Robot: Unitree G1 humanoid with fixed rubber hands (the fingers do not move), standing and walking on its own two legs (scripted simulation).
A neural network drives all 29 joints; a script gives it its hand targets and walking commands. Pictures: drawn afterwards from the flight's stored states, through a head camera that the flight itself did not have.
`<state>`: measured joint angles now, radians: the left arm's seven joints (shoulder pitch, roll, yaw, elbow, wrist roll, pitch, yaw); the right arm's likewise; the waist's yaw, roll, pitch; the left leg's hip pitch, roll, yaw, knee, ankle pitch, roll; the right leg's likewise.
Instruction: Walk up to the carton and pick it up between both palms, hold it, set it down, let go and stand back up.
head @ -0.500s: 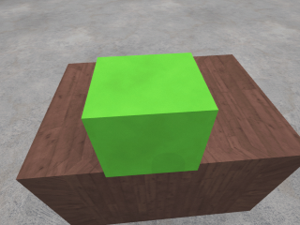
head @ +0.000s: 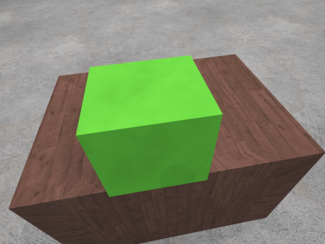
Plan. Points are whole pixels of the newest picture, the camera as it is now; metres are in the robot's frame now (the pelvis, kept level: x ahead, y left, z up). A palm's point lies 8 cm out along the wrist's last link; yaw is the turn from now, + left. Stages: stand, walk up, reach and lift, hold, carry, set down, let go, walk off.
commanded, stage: stand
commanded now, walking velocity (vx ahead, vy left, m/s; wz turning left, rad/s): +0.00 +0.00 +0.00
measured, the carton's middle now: (150, 125) +0.47 +0.06 +0.02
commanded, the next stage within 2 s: none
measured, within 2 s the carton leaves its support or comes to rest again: neither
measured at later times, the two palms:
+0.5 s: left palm out of the picture +0.04 +0.22 -0.13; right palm out of the picture -0.02 -0.24 -0.15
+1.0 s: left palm out of the picture +0.05 +0.22 -0.14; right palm out of the picture -0.02 -0.22 -0.15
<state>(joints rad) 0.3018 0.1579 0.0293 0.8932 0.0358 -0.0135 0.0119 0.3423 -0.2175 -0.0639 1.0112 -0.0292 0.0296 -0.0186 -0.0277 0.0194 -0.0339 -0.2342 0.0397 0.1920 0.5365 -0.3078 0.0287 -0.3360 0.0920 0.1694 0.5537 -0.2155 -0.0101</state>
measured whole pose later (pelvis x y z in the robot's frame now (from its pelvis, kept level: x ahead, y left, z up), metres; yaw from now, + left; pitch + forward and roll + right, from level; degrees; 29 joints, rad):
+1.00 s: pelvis +0.02 +0.00 +0.00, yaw -2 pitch -2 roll +1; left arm 0.24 0.13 0.01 1.08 0.02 0.01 0.05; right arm 0.31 -0.16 -0.05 1.12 -0.02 0.04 -0.04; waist -0.03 0.03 0.03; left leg -0.15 0.04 0.21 0.52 -0.34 0.03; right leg -0.28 0.09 0.18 0.57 -0.25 -0.01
